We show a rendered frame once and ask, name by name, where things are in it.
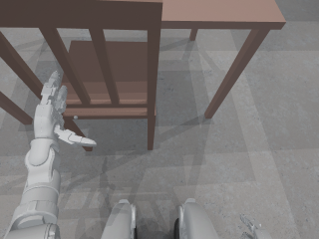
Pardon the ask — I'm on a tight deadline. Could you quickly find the chair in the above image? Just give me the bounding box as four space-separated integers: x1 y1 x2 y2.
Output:
0 0 163 151

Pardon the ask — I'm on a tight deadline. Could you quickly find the table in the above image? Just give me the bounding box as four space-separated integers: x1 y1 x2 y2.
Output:
0 0 286 125

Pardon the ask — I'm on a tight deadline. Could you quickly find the left robot upper arm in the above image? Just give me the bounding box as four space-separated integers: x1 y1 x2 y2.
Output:
5 222 61 239

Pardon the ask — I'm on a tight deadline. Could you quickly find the robot left forearm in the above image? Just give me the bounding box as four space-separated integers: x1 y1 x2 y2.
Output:
3 137 61 239

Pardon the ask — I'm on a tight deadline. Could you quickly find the robot right shin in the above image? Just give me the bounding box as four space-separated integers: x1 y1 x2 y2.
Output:
178 198 195 239

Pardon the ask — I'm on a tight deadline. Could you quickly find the robot left hand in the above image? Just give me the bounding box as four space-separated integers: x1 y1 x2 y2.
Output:
34 71 97 148

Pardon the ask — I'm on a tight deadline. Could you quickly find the left robot thigh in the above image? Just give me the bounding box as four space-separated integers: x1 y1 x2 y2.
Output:
101 203 136 239

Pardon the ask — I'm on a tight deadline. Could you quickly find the robot right hand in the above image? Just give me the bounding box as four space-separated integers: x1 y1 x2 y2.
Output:
239 213 272 239

